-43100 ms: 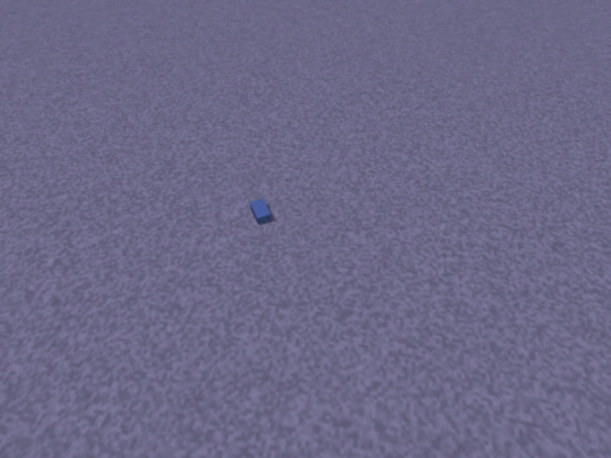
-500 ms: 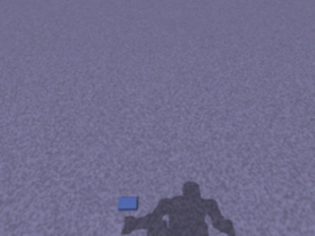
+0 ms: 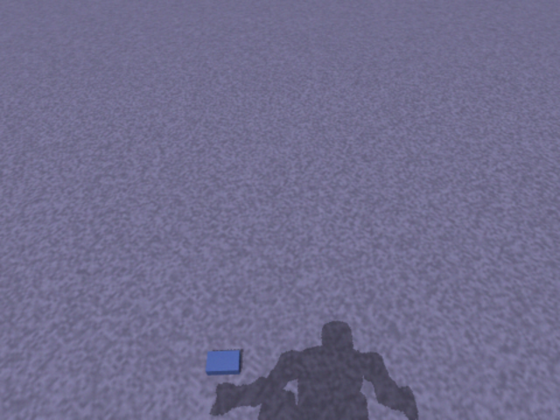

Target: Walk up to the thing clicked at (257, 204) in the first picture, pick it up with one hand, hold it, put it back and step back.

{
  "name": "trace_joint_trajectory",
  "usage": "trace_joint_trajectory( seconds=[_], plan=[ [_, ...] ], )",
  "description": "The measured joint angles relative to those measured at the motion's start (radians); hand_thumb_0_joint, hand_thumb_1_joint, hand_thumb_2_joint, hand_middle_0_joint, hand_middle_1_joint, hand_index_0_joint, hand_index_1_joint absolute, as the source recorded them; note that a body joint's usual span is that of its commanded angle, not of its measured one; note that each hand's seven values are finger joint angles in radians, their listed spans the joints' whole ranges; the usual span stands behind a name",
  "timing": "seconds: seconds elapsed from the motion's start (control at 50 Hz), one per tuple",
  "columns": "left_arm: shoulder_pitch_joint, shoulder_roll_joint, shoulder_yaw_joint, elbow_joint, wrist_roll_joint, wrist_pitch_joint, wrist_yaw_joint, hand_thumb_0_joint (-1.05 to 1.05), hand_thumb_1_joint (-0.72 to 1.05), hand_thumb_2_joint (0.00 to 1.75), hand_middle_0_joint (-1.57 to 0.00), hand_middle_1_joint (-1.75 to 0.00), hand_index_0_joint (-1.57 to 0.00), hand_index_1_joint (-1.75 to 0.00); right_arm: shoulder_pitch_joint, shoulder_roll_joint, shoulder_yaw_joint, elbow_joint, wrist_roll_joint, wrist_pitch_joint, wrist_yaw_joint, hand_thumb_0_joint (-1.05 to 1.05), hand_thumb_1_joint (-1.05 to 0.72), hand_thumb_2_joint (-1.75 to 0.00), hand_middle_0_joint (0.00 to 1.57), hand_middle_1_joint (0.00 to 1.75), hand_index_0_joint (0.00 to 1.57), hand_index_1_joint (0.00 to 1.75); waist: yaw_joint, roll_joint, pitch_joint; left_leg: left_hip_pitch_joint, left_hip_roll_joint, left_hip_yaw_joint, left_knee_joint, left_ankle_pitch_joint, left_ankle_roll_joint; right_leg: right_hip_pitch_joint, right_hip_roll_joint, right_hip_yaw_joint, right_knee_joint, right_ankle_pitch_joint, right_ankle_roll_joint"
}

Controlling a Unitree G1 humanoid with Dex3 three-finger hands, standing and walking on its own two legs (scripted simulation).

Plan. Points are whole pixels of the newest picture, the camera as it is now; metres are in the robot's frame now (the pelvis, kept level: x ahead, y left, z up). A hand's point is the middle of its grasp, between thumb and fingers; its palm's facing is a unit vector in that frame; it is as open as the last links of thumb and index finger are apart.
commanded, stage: stand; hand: left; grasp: from above
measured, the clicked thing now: (223, 362) +0.44 +0.23 -0.76
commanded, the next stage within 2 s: step back in 0.44 s
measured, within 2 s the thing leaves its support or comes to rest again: neither
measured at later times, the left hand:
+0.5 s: hand out of the picture +0.08 +0.25 -0.16, palm faces +0.02 -0.94 -0.35, open 7.3 cm
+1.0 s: hand out of the picture +0.04 +0.31 -0.18, palm faces -0.09 -0.93 -0.36, open 7.3 cm
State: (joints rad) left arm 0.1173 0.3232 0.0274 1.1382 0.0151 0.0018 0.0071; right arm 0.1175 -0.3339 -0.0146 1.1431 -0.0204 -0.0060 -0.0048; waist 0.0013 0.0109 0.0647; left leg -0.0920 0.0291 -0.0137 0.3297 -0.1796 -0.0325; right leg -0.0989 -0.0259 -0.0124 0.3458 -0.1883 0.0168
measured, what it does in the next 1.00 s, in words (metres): walks backwards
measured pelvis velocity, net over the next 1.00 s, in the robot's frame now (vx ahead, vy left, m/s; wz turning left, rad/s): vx -0.08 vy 0.06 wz -0.06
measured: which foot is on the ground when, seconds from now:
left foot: down 0.00-1.00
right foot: down 0.00-0.72, up 0.74-1.00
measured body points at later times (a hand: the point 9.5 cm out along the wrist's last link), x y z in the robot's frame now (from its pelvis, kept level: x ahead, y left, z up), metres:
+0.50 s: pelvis +0.00 +0.00 +0.00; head +0.02 -0.01 +0.45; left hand +0.08 +0.30 -0.13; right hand +0.07 -0.30 -0.14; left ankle +0.00 +0.14 -0.75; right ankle +0.00 -0.13 -0.75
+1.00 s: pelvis -0.08 +0.06 -0.02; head -0.01 +0.08 +0.43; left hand +0.05 +0.36 -0.15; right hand -0.01 -0.26 -0.12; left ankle -0.04 +0.14 -0.75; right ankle -0.13 -0.09 -0.68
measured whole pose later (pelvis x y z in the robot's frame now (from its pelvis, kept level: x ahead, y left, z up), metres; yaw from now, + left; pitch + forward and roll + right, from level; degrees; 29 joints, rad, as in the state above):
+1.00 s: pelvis -0.08 +0.06 -0.02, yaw -4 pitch -2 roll -1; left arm 0.10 0.40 0.07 0.88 0.01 0.07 0.02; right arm 0.14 -0.35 -0.04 0.89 -0.02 0.01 -0.02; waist -0.02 -0.04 0.21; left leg -0.30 -0.01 0.06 0.57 -0.24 0.07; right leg -0.39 0.09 0.14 1.07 -0.51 0.02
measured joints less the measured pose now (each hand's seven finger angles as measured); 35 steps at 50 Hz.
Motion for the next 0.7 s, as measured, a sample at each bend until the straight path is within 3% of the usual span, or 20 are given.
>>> trace_joint_trajectory(
  seconds=[0.48,0.54,0.6,0.64,0.68,0.7],
  plan=[
    [-0.009,0.006,0.005,-0.026,-0.014,-0.001,-0.006,0.0,0.91,0.89,-0.2,-0.3,-0.21,-0.3,-0.006,-0.012,0.005,-0.019,0.01,0.009,0.009,0.0,-0.9,-0.9,0.2,0.3,0.2,0.3,-0.006,0.007,0.003,-0.03,0.008,-0.007,0.034,-0.016,-0.003,-0.024,0.008,-0.006,0.024,-0.013,-0.008],
    [-0.028,0.016,0.022,-0.067,-0.021,0.008,-0.003,0.0,0.91,0.89,-0.21,-0.3,-0.21,-0.3,-0.032,-0.031,-0.006,-0.06,0.024,0.024,0.01,0.0,-0.9,-0.9,0.2,0.3,0.2,0.3,-0.011,0.013,0.047,-0.116,0.007,-0.01,0.167,-0.037,0.019,-0.069,0.009,-0.008,0.076,-0.023,-0.012],
    [-0.043,0.029,0.032,-0.116,-0.007,0.023,0.002,0.0,0.91,0.89,-0.21,-0.3,-0.21,-0.3,-0.041,-0.054,-0.022,-0.105,0.024,0.042,0.013,0.0,-0.9,-0.9,0.2,0.3,0.2,0.3,-0.006,-0.003,0.081,-0.21,-0.04,-0.022,0.39,-0.209,0.05,-0.118,-0.013,0.008,0.136,-0.036,-0.01],
    [-0.051,0.041,0.033,-0.145,0.002,0.033,0.005,0.0,0.91,0.89,-0.21,-0.3,-0.21,-0.3,-0.032,-0.065,-0.031,-0.134,0.026,0.047,0.017,0.0,-0.9,-0.9,0.2,0.3,0.2,0.3,-0.009,-0.016,0.089,-0.235,-0.061,-0.02,0.465,-0.264,0.063,-0.152,-0.028,0.016,0.174,-0.046,-0.005],
    [-0.063,0.057,0.032,-0.172,0.006,0.043,0.008,0.0,0.9,0.89,-0.21,-0.3,-0.21,-0.3,-0.016,-0.074,-0.037,-0.155,0.022,0.045,0.019,0.0,-0.9,-0.9,0.2,0.3,0.2,0.3,-0.014,-0.027,0.092,-0.218,-0.062,-0.006,0.424,-0.227,0.061,-0.189,-0.038,0.021,0.222,-0.061,0.008],
    [-0.069,0.064,0.031,-0.187,0.004,0.048,0.008,0.0,0.9,0.89,-0.21,-0.3,-0.21,-0.3,-0.006,-0.079,-0.039,-0.162,0.018,0.042,0.019,0.0,-0.9,-0.9,0.2,0.3,0.2,0.3,-0.018,-0.029,0.091,-0.193,-0.057,0.002,0.352,-0.161,0.059,-0.21,-0.041,0.02,0.254,-0.074,0.016]
  ],
)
